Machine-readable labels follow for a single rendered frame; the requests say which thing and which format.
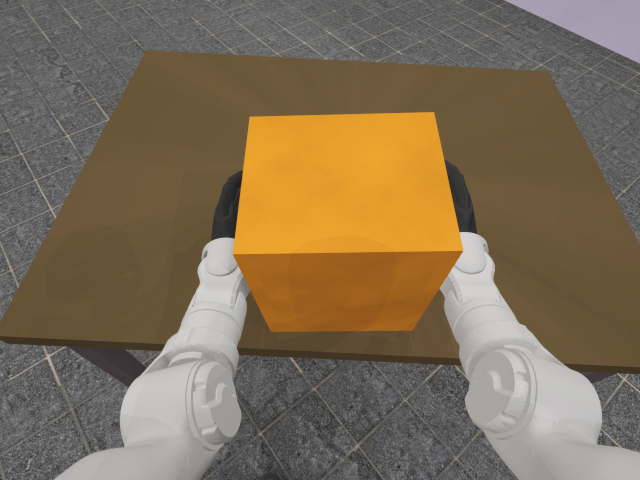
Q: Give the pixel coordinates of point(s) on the robot right forearm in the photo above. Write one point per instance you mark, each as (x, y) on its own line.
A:
(479, 317)

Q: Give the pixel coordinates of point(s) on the table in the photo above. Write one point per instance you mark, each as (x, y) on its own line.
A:
(119, 266)

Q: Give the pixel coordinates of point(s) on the robot left forearm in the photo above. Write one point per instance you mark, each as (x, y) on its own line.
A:
(212, 325)

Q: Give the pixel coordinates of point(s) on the right robot hand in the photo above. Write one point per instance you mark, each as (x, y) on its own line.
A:
(461, 199)

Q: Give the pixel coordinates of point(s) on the robot right upper arm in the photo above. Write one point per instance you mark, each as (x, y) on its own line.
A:
(543, 420)

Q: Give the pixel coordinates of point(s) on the robot left upper arm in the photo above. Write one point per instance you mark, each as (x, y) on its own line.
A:
(174, 422)

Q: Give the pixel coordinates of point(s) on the carton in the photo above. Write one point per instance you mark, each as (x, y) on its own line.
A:
(345, 222)

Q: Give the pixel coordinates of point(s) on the left robot hand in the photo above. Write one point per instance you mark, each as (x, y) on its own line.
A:
(225, 217)

